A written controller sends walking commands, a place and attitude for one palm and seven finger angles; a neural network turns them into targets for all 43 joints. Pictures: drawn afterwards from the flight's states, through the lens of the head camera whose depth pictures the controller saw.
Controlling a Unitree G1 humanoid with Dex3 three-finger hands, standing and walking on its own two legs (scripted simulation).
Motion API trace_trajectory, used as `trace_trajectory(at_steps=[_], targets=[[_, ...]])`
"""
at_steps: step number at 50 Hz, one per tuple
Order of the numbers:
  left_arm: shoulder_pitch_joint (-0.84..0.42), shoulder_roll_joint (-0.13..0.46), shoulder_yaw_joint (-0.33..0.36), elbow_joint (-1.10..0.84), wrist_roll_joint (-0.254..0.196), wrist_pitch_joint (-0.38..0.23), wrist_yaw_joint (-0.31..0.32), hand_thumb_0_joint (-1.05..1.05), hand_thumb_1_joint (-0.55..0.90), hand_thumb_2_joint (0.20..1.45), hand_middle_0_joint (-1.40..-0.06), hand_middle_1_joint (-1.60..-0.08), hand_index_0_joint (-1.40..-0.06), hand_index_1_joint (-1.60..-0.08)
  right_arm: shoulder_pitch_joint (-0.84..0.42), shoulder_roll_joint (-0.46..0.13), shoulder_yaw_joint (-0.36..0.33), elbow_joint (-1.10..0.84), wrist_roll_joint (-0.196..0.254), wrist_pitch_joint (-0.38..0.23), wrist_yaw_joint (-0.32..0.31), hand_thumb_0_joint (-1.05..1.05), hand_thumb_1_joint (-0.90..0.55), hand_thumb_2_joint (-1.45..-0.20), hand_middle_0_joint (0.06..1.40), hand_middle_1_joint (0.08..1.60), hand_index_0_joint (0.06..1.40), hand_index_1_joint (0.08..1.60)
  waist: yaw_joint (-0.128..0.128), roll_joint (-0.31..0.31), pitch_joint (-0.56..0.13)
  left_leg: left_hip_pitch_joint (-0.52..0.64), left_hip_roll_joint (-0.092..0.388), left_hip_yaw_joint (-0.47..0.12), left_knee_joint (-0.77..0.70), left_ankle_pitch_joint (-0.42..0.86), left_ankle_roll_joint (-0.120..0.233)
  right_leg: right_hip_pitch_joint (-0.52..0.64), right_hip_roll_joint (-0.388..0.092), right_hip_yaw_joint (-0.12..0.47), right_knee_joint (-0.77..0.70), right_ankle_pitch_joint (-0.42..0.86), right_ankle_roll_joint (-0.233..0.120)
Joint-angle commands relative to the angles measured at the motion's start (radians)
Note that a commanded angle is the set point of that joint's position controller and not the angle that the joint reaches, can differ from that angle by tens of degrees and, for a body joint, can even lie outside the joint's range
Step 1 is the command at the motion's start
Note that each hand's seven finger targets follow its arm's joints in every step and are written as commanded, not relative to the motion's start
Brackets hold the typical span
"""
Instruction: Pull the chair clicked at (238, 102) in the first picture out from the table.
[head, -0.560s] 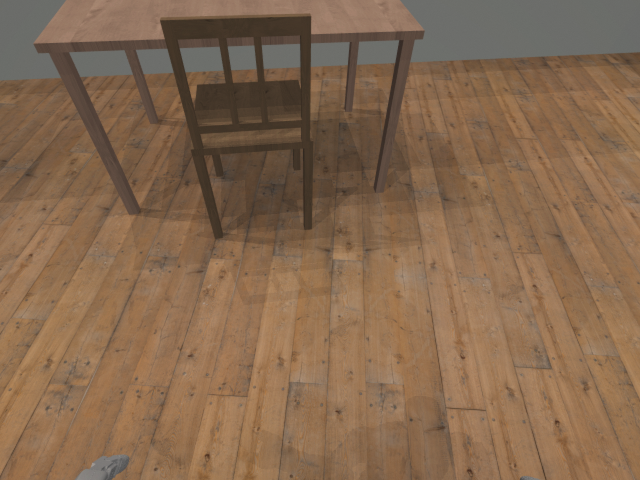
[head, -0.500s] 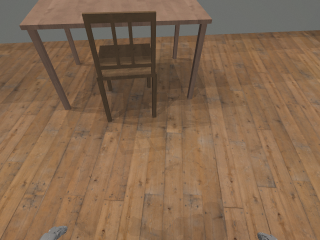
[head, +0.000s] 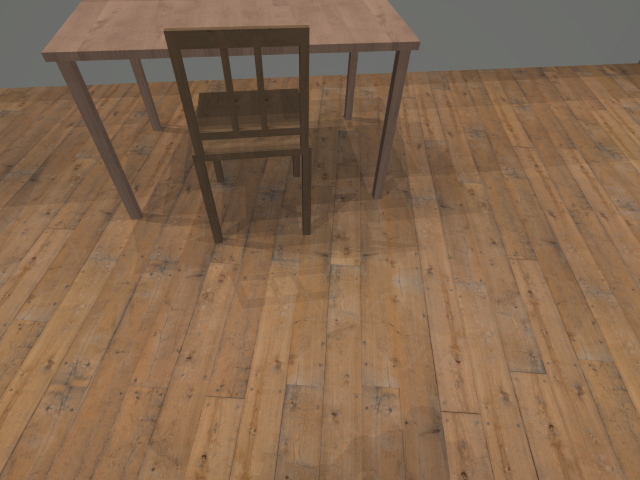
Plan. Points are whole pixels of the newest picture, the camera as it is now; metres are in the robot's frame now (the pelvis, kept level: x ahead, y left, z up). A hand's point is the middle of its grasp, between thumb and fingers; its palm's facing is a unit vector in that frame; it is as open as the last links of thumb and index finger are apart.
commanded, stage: stand and wait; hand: left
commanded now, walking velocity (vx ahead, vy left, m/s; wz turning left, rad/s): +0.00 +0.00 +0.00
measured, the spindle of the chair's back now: (230, 91) +1.16 +0.35 -0.11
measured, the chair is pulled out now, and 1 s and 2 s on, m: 0.00 0.00 0.00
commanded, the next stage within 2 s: look at it before walking up in 0.54 s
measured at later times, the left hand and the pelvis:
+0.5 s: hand out of the picture +0.05 +0.24 -0.15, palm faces -0.03 -0.95 -0.32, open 7.3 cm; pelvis -0.03 -0.01 +0.00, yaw +0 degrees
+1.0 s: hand out of the picture +0.04 +0.24 -0.16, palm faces -0.03 -0.95 -0.32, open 7.3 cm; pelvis -0.03 +0.00 +0.00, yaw +0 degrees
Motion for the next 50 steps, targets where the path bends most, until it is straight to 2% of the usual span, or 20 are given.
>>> trace_trajectory(at_steps=[1, 18, 32, 38, 50], targets=[[-0.057, 0.199, 0.041, -0.058, 0.001, -0.030, 0.015, 0.000, 0.900, 0.900, -0.200, -0.300, -0.200, -0.300, -0.068, -0.203, -0.036, -0.060, 0.000, -0.029, -0.013, 0.000, -0.900, -0.900, 0.200, 0.300, 0.200, 0.300, -0.003, 0.012, -0.082, 0.005, 0.114, -0.079, -0.070, 0.255, 0.033, 0.024, -0.108, 0.080, -0.071, 0.252, -0.040], [-0.059, 0.198, 0.036, -0.022, 0.004, -0.034, 0.012, 0.000, 0.900, 0.900, -0.200, -0.300, -0.200, -0.300, -0.040, -0.197, -0.032, -0.010, 0.000, -0.027, -0.006, 0.000, -0.900, -0.900, 0.200, 0.300, 0.200, 0.300, -0.005, -0.003, -0.043, -0.018, 0.113, -0.089, -0.112, 0.132, 0.027, -0.021, -0.108, 0.108, -0.133, 0.097, -0.040], [-0.047, 0.192, 0.036, -0.015, 0.004, -0.036, 0.011, 0.000, 0.900, 0.900, -0.200, -0.300, -0.200, -0.300, -0.029, -0.199, -0.032, -0.001, 0.002, -0.030, -0.005, 0.000, -0.900, -0.900, 0.200, 0.300, 0.200, 0.300, -0.004, 0.014, -0.055, -0.014, 0.119, -0.095, -0.114, 0.147, 0.025, -0.023, -0.103, 0.106, -0.133, 0.106, -0.038], [-0.044, 0.189, 0.034, -0.009, 0.005, -0.034, 0.010, 0.000, 0.900, 0.900, -0.200, -0.300, -0.200, -0.300, -0.029, -0.199, -0.032, 0.002, 0.002, -0.030, -0.005, 0.000, -0.900, -0.900, 0.200, 0.300, 0.200, 0.300, -0.005, 0.022, -0.041, -0.019, 0.122, -0.100, -0.126, 0.123, 0.027, -0.036, -0.101, 0.102, -0.135, 0.083, -0.034], [-0.040, 0.191, 0.033, -0.003, 0.005, -0.036, 0.011, 0.000, 0.900, 0.900, -0.200, -0.300, -0.200, -0.300, -0.034, -0.204, -0.031, 0.003, 0.002, -0.032, -0.006, 0.000, -0.900, -0.900, 0.200, 0.300, 0.200, 0.300, -0.005, 0.023, -0.058, 0.001, 0.125, -0.094, -0.124, 0.170, 0.027, -0.022, -0.103, 0.100, -0.127, 0.147, -0.035]])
